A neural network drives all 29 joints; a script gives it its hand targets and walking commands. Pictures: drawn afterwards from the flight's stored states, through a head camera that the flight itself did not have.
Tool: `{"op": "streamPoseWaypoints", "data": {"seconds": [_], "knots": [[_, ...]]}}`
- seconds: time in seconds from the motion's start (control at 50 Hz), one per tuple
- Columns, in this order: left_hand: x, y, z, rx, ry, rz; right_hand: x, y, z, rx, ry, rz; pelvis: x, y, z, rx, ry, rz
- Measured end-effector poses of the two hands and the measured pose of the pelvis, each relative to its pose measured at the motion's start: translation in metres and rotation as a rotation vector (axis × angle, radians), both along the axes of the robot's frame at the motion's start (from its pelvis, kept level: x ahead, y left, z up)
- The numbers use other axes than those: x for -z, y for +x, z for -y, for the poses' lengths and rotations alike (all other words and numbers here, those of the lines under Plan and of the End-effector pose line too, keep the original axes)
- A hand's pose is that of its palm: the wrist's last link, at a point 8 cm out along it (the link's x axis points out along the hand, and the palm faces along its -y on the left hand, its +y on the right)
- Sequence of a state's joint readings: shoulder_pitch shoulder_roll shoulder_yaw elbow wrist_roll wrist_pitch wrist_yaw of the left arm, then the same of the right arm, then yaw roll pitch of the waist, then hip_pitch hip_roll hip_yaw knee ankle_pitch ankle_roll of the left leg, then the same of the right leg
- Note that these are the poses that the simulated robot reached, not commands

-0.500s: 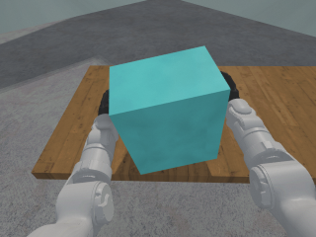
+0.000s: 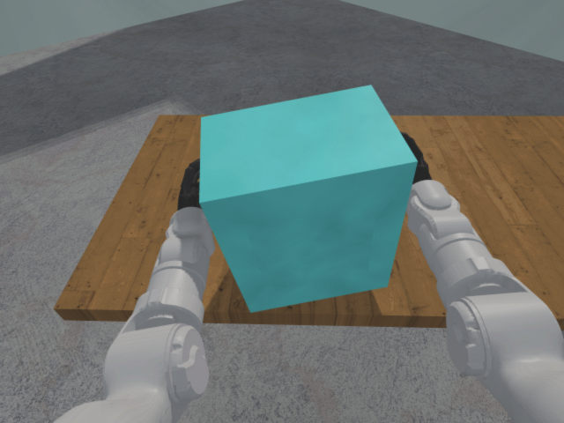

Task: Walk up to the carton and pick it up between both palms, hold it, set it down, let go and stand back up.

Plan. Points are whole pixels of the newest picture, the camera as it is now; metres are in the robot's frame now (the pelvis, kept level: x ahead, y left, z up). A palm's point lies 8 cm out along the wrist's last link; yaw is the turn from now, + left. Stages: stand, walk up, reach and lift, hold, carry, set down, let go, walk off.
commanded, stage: set down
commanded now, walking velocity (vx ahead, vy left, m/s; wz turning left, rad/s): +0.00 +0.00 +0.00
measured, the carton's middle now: (304, 211) +0.40 -0.01 +0.10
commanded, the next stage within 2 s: none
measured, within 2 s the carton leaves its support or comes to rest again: rests again in 0.78 s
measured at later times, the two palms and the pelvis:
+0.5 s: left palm (197, 211) +0.40 +0.16 +0.10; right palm (414, 186) +0.42 -0.17 +0.13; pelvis +0.01 +0.00 +0.00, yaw +0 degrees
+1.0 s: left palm (205, 213) +0.41 +0.15 +0.09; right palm (418, 199) +0.42 -0.18 +0.11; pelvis +0.01 +0.00 +0.00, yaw +0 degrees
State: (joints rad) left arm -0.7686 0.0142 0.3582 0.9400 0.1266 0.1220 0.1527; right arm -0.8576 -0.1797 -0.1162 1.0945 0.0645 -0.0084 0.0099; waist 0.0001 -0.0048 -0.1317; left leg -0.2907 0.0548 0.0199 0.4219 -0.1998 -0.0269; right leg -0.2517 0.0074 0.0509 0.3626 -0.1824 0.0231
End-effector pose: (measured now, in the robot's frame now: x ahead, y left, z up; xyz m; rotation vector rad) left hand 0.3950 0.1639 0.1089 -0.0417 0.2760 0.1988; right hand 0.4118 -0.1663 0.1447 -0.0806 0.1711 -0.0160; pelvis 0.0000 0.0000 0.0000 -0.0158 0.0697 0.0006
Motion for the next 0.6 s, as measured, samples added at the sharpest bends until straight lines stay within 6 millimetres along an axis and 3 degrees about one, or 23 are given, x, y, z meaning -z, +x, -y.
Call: {"op": "streamPoseWaypoints", "data": {"seconds": [0.6], "knots": [[0.012,0.009,0.004,0.030,-0.005,0.044,0.018,0.011,0.008,-0.006,-0.012,0.003,0.000,0.013,0.002,0.000,0.002,-0.019]]}}
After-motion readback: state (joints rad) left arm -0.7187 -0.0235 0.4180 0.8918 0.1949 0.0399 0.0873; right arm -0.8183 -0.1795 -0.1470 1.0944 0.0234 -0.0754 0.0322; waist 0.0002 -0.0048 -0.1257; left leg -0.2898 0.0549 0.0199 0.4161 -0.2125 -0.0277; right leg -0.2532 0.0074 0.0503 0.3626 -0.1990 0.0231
